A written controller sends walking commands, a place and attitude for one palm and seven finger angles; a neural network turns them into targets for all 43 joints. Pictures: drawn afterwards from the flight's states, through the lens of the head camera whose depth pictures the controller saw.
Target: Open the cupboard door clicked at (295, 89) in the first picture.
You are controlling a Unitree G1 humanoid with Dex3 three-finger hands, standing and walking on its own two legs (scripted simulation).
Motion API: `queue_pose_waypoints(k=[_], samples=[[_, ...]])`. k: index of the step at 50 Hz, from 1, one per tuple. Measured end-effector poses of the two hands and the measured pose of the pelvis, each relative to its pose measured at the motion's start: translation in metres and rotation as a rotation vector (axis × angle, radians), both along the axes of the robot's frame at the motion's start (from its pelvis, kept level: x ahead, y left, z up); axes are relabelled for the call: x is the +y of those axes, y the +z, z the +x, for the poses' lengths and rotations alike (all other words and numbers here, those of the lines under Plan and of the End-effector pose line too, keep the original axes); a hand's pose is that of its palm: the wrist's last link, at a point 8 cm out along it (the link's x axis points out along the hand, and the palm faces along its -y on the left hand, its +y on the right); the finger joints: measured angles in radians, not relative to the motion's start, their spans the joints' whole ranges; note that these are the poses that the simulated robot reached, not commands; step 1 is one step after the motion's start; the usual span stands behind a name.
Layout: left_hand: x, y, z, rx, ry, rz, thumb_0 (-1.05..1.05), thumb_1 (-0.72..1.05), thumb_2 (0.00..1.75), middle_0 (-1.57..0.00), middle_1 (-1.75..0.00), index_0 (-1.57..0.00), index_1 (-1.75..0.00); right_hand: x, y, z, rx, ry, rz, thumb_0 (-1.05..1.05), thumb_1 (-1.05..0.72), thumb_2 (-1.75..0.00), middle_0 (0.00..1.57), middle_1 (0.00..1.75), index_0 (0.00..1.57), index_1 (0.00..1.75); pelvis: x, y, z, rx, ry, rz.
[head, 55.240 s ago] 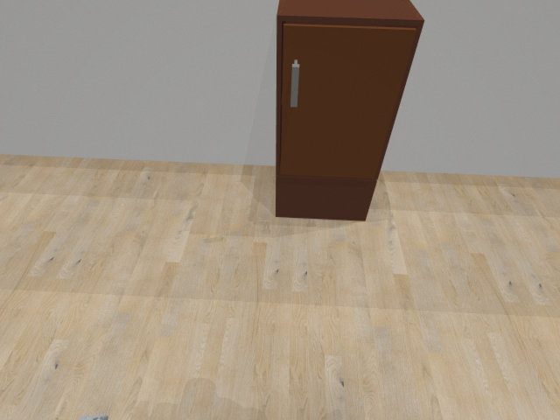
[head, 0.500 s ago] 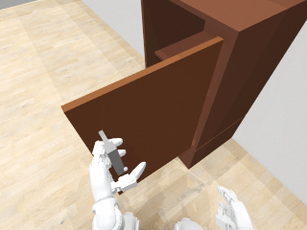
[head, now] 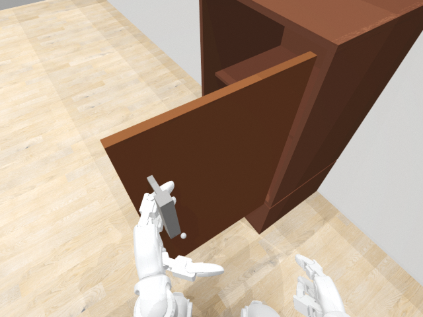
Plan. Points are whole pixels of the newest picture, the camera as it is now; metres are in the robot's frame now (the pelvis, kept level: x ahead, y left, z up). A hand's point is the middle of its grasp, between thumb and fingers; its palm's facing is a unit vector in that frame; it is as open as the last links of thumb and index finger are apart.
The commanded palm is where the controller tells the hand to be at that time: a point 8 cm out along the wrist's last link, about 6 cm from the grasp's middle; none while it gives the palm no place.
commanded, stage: slide the hand sideways off the handle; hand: left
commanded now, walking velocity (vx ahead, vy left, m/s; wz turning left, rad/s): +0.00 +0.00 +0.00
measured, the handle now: (163, 207) +0.31 +0.11 +0.04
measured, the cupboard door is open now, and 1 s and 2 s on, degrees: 88 90 90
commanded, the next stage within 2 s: draw the hand back to the body in 1.24 s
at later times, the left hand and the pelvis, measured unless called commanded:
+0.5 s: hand (172, 263) +0.21 +0.08 +0.04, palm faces -0.14 -0.99 +0.01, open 16.2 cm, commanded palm +0.19 +0.14 +0.04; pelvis -0.01 +0.02 -0.02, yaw -1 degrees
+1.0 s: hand (138, 281) +0.18 +0.13 +0.04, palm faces -0.09 -1.00 +0.00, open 15.9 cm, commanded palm +0.15 +0.20 +0.04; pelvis +0.00 +0.01 -0.02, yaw -1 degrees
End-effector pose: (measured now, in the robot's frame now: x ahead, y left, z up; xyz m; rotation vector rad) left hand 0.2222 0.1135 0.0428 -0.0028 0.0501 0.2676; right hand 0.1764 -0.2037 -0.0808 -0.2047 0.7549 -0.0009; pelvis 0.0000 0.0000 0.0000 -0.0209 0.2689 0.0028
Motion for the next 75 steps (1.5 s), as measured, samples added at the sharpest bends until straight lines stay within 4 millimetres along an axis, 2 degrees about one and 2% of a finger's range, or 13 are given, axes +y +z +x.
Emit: queue_pose_waypoints(k=[4,10,13,20,36,49,58,69,72,75], samples=[[0.002,0.0,-0.001,-0.003,-0.013,0.009,-0.01,-0.49,0.3,-0.34,-0.58,-0.35,-0.6,0.003,0.0,0.002,-0.007,0.012,0.003,0.01,-0.9,-0.9,0.2,0.3,0.2,0.3,0.001,-0.001,-0.002,-0.001,0.003,0.0],[0.015,-0.001,-0.009,-0.027,-0.368,0.044,-0.01,-0.49,0.3,-0.25,-0.43,-0.21,-0.45,-0.002,-0.002,-0.002,-0.021,-0.008,0.005,0.01,-0.9,-0.9,0.2,0.3,0.2,0.3,0.005,-0.007,-0.006,-0.001,0.008,-0.003],[0.016,0.001,-0.014,-0.022,-0.433,-0.015,-0.01,-0.49,0.3,-0.21,-0.38,-0.17,-0.39,-0.006,0.0,-0.005,-0.04,-0.039,0.001,0.01,-0.9,-0.9,0.2,0.3,0.2,0.3,0.01,-0.008,-0.007,-0.005,0.002,-0.006],[0.016,0.0,-0.022,-0.035,-0.391,-0.042,-0.01,-0.5,0.3,-0.16,-0.32,-0.17,-0.33,-0.006,0.003,-0.01,-0.044,-0.055,-0.023,0.01,-0.91,-0.9,0.2,0.3,0.2,0.3,0.016,-0.013,-0.006,0.01,-0.01,-0.004],[0.039,-0.001,-0.031,0.008,-0.399,-0.017,-0.01,-0.49,0.3,-0.2,-0.32,-0.23,-0.33,0.009,0.003,-0.004,-0.032,-0.06,0.003,0.01,-0.9,-0.9,0.2,0.3,0.2,0.3,0.019,-0.013,0.0,0.019,-0.017,-0.013],[0.069,-0.004,-0.054,0.028,-0.362,-0.005,-0.01,-0.49,0.3,-0.2,-0.32,-0.24,-0.33,-0.005,0.002,0.01,-0.057,-0.085,-0.028,0.01,-0.9,-0.9,0.2,0.3,0.2,0.3,0.014,-0.019,0.002,0.026,-0.013,-0.018],[0.101,-0.005,-0.068,0.028,-0.308,0.002,-0.01,-0.49,0.3,-0.16,-0.3,-0.19,-0.31,-0.009,0.0,0.011,-0.071,-0.1,-0.047,0.01,-0.9,-0.9,0.2,0.3,0.2,0.3,0.013,-0.023,-0.002,0.027,-0.006,-0.028],[0.104,-0.005,-0.075,0.013,-0.358,-0.024,-0.01,-0.5,0.3,-0.15,-0.3,-0.16,-0.3,-0.002,0.003,0.004,-0.11,-0.109,-0.054,0.01,-0.9,-0.9,0.2,0.3,0.2,0.3,0.02,-0.027,-0.01,0.02,-0.005,-0.041],[0.106,0.002,-0.073,0.005,-0.359,-0.009,-0.01,-0.5,0.3,-0.15,-0.3,-0.16,-0.3,0.002,0.005,0.001,-0.105,-0.113,-0.049,0.01,-0.9,-0.9,0.2,0.3,0.2,0.3,0.023,-0.025,-0.011,0.011,-0.007,-0.042],[0.114,0.017,-0.072,-0.006,-0.349,0.019,-0.01,-0.49,0.3,-0.15,-0.3,-0.16,-0.3,0.007,0.01,-0.004,-0.094,-0.124,-0.038,0.01,-0.9,-0.9,0.2,0.3,0.2,0.3,0.025,-0.019,-0.011,-0.009,-0.006,-0.045]])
